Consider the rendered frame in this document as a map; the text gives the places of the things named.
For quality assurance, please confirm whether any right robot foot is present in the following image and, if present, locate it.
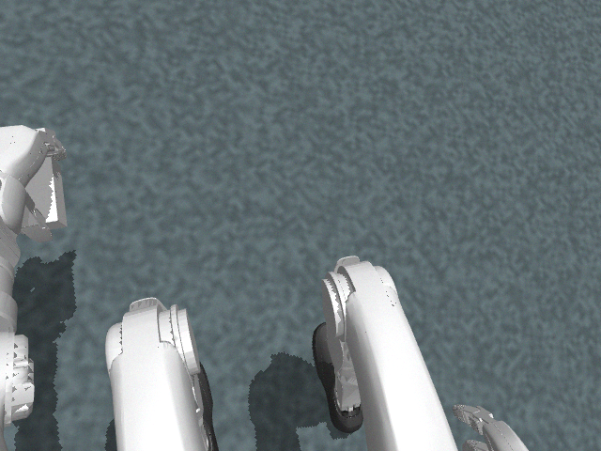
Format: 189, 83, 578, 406
313, 322, 363, 433

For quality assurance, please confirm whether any right robot hand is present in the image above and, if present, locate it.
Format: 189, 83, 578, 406
453, 405, 529, 451

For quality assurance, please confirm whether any left robot foot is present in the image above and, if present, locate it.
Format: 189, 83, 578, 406
197, 362, 219, 451

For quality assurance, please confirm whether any small box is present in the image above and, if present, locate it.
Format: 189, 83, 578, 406
20, 157, 67, 234

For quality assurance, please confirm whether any left robot hand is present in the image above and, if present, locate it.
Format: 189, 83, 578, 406
0, 125, 67, 242

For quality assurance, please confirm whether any left robot arm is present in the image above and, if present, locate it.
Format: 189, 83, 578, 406
0, 172, 35, 451

